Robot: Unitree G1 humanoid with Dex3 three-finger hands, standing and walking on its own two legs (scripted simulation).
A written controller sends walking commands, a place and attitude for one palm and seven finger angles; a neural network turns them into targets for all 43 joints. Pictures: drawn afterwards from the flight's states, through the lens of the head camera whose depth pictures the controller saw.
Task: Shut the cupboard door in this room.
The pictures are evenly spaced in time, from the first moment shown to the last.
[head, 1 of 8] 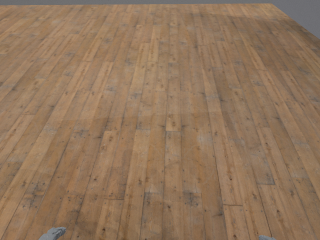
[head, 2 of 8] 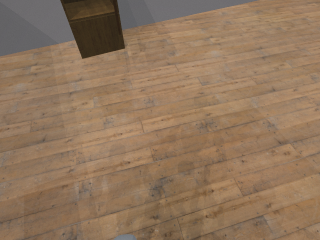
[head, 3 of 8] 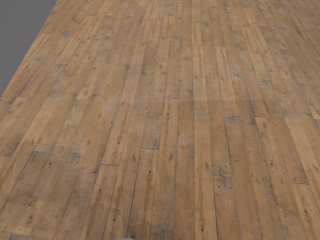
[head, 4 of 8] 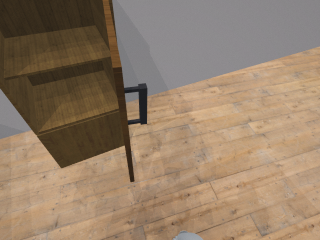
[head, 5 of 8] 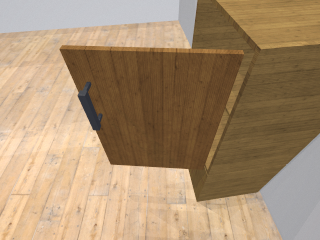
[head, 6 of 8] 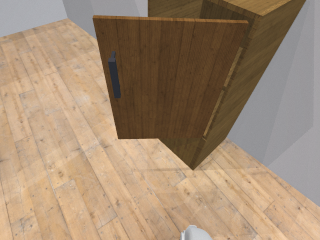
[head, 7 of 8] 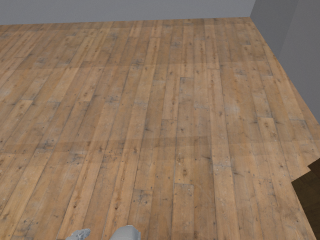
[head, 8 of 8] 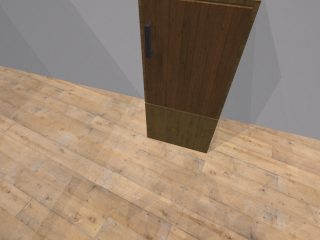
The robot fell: no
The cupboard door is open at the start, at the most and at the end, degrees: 78 78 0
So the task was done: yes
